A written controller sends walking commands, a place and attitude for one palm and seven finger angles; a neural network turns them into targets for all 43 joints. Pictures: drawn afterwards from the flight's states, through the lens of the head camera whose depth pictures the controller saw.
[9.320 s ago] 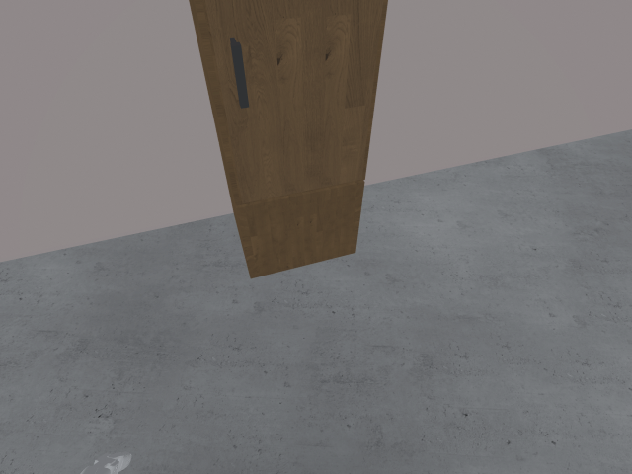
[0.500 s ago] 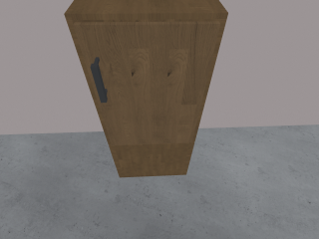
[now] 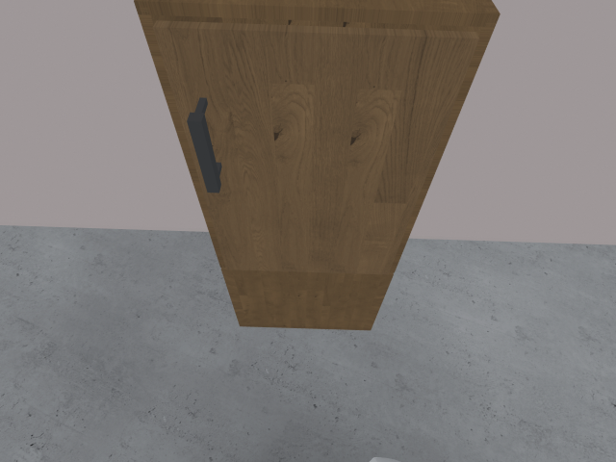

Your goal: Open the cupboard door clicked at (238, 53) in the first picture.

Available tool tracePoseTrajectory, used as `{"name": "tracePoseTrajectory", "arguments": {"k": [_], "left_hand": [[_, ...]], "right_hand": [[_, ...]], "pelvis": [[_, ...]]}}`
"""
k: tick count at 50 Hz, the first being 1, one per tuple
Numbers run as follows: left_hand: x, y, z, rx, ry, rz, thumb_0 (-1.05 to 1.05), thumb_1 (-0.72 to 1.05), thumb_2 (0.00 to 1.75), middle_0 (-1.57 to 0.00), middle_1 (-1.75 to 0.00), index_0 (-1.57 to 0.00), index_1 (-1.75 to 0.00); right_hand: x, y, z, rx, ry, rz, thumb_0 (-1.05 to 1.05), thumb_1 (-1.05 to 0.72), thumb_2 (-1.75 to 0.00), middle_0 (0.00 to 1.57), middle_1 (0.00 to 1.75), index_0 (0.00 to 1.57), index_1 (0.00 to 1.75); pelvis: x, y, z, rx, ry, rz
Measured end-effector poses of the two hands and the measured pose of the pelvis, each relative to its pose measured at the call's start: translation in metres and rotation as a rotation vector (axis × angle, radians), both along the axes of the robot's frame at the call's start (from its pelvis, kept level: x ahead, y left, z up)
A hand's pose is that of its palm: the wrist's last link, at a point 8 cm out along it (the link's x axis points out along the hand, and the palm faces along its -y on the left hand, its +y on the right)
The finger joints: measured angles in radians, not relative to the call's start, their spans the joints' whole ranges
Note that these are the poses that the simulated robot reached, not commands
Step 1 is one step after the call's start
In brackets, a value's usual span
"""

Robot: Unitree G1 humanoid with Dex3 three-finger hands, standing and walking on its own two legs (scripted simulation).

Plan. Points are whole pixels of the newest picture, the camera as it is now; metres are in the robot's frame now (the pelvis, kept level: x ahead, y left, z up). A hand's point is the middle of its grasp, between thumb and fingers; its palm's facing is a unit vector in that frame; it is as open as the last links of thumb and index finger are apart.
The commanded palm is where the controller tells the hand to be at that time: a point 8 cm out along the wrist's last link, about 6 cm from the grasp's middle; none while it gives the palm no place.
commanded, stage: come to a stop and stand still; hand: left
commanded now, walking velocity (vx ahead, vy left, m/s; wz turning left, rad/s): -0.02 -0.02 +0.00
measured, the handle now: (208, 147) +0.53 +0.20 +0.08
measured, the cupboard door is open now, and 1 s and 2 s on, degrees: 0 0 0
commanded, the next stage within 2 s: look again from close up in 0.64 s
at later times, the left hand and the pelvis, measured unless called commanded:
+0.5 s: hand out of the picture +0.03 +0.15 -0.17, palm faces +0.00 -0.98 -0.22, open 7.3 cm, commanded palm none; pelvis -0.03 -0.04 +0.00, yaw +0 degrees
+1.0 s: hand out of the picture -0.04 +0.14 -0.18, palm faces +0.04 -0.99 -0.16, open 7.3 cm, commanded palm none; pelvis -0.02 -0.03 +0.00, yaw +0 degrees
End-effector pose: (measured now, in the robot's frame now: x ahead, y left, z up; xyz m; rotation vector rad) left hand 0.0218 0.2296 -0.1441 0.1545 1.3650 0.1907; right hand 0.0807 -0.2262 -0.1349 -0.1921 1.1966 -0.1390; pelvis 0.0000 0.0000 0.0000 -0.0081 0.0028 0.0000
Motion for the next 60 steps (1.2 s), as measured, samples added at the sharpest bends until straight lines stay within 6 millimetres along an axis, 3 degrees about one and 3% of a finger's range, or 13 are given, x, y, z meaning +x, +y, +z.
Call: {"name": "tracePoseTrajectory", "arguments": {"k": [6,11,17,27,33,38,45,60], "left_hand": [[0.028,-0.008,0.004,0.059,-0.137,-0.045,0.00,0.91,0.90,-0.20,-0.29,-0.20,-0.30],[0.029,-0.021,0.005,0.050,-0.180,-0.089,0.00,0.91,0.90,-0.20,-0.29,-0.20,-0.30],[0.027,-0.031,0.008,0.024,-0.210,-0.094,0.00,0.91,0.90,-0.20,-0.30,-0.20,-0.30],[-0.011,-0.035,0.005,-0.002,-0.131,-0.074,0.00,0.91,0.90,-0.20,-0.30,-0.20,-0.30],[-0.040,-0.034,0.000,-0.012,-0.054,-0.042,0.00,0.91,0.90,-0.20,-0.30,-0.20,-0.30],[-0.059,-0.036,-0.002,-0.025,0.000,-0.021,0.00,0.91,0.90,-0.20,-0.30,-0.20,-0.30],[-0.072,-0.041,-0.004,-0.047,0.039,-0.003,0.00,0.91,0.90,-0.20,-0.30,-0.20,-0.30],[-0.061,-0.044,-0.004,-0.066,0.029,-0.004,0.00,0.91,0.90,-0.20,-0.30,-0.20,-0.30]], "right_hand": [[-0.007,-0.020,-0.014,0.046,-0.021,-0.014,0.00,-0.92,-0.89,0.21,0.30,0.21,0.30],[-0.021,-0.037,-0.014,0.038,-0.055,-0.054,0.00,-0.91,-0.89,0.20,0.30,0.21,0.30],[-0.056,-0.046,-0.009,0.023,-0.034,-0.068,0.00,-0.91,-0.90,0.20,0.30,0.20,0.30],[-0.121,-0.041,-0.009,0.032,0.125,-0.081,0.01,-0.91,-0.90,0.20,0.30,0.20,0.30],[-0.143,-0.032,-0.009,0.042,0.200,-0.086,0.01,-0.91,-0.90,0.20,0.30,0.20,0.30],[-0.145,-0.024,-0.008,0.050,0.220,-0.084,0.01,-0.91,-0.90,0.20,0.30,0.20,0.30],[-0.129,-0.014,-0.008,0.060,0.198,-0.072,0.01,-0.91,-0.90,0.20,0.30,0.20,0.30],[-0.102,-0.015,-0.005,0.038,0.153,-0.060,0.01,-0.92,-0.90,0.20,0.30,0.20,0.30]], "pelvis": [[-0.007,-0.021,-0.011,0.020,0.003,-0.008],[-0.013,-0.029,-0.014,0.005,-0.036,0.002],[-0.020,-0.034,-0.010,0.012,-0.052,-0.003],[-0.031,-0.038,-0.003,0.008,-0.039,0.002],[-0.031,-0.036,-0.002,0.004,-0.034,0.007],[-0.030,-0.033,-0.001,0.003,-0.030,0.008],[-0.027,-0.029,0.000,0.003,-0.029,0.007],[-0.020,-0.024,0.002,0.005,-0.032,0.003]]}}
